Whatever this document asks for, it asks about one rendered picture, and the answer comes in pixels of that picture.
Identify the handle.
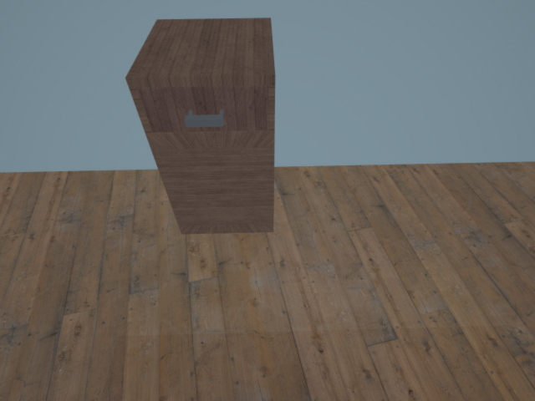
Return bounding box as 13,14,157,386
185,109,224,127

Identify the drawer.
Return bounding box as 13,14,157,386
138,85,268,133

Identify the cabinet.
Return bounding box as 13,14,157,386
125,18,275,234

